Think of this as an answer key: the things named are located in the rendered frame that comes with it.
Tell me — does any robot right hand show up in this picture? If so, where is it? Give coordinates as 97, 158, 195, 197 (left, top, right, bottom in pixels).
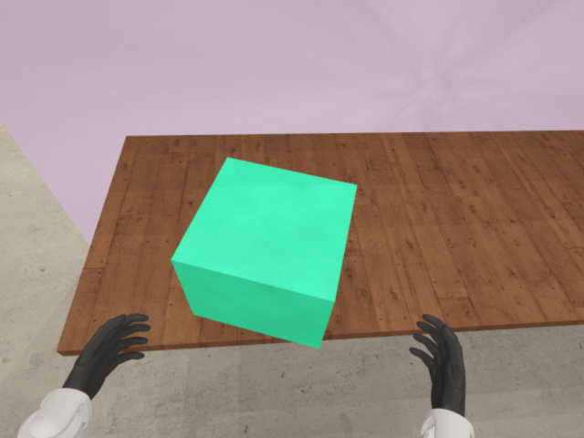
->
409, 314, 466, 417

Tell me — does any robot left forearm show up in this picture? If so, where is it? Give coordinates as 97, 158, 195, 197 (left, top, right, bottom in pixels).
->
17, 388, 92, 438

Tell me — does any robot right forearm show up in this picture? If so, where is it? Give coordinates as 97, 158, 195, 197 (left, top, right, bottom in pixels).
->
421, 408, 475, 438

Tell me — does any carton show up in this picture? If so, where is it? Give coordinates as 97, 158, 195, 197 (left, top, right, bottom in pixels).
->
171, 157, 357, 349

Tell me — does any robot left hand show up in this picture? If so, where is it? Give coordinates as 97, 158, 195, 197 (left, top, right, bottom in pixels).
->
62, 314, 151, 400

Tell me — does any table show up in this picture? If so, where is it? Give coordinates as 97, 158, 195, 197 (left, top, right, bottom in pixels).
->
57, 130, 584, 357

